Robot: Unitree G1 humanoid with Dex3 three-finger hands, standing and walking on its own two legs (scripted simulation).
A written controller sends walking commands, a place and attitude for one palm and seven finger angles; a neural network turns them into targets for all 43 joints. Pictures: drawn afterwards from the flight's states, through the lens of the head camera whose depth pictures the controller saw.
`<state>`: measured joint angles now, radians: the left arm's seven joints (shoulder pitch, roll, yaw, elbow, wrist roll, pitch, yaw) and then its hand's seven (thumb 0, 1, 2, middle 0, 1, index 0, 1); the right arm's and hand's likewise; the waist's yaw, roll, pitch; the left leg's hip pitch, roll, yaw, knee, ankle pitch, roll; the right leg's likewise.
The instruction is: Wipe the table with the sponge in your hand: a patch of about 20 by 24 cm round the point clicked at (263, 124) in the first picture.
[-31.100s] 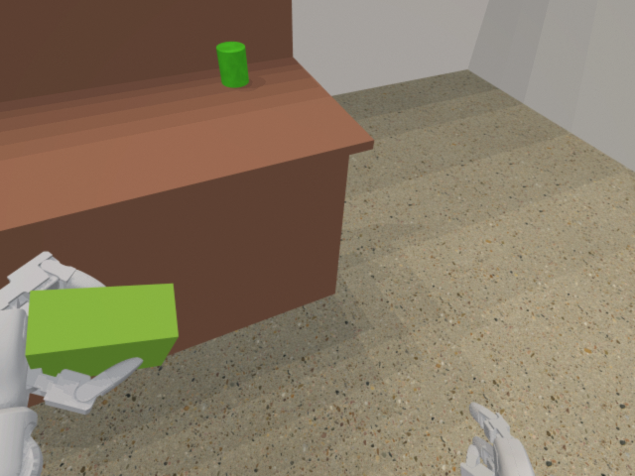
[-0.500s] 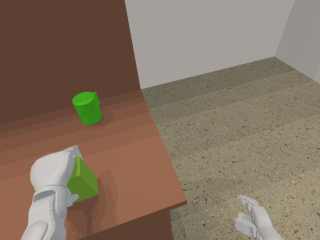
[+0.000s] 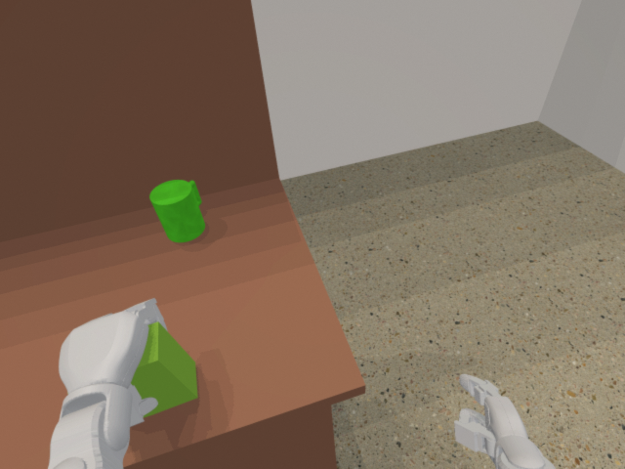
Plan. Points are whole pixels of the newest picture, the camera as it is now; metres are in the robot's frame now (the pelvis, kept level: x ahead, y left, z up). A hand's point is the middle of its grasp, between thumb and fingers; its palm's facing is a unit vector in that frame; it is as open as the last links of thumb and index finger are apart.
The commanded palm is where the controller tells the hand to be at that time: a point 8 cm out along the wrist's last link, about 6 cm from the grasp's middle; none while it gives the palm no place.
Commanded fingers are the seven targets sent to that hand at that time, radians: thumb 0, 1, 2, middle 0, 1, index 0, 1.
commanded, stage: lift the sponge slowly off the table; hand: left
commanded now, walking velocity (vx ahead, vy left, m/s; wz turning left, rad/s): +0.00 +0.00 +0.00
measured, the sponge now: (146, 381) +0.20 +0.26 +0.02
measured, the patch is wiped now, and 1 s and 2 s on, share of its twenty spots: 0.90 0.90 0.90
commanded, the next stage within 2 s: bring the sponge back beside the body in 1.86 s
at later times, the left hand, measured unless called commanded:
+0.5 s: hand (132, 360) +0.21 +0.26 +0.07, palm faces +0.01 -0.17 -0.99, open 9.8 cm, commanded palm +0.18 +0.26 +0.14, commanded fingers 0.00 0.10 1.30 -1.20 -1.60 -1.20 -1.60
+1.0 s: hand (127, 340) +0.21 +0.25 +0.11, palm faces +0.08 -0.16 -0.98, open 9.8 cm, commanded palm +0.18 +0.25 +0.18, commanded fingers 0.00 0.10 1.30 -1.20 -1.60 -1.20 -1.60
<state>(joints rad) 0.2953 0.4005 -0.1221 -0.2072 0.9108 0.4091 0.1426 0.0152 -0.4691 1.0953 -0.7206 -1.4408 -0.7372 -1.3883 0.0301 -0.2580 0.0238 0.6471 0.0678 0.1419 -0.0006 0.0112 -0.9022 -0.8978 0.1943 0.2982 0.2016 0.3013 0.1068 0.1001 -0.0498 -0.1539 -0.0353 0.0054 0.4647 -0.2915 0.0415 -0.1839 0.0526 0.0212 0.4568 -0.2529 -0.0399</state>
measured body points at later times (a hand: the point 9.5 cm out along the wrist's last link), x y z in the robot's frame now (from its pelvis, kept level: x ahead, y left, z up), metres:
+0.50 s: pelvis +0.00 +0.00 +0.00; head -0.01 -0.04 +0.45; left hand +0.20 +0.26 +0.12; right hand +0.24 -0.21 -0.08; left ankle -0.03 +0.09 -0.74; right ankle -0.01 -0.10 -0.74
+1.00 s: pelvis +0.00 -0.01 +0.00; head -0.01 -0.05 +0.45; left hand +0.20 +0.26 +0.16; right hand +0.26 -0.20 -0.07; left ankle -0.03 +0.09 -0.74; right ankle -0.01 -0.10 -0.74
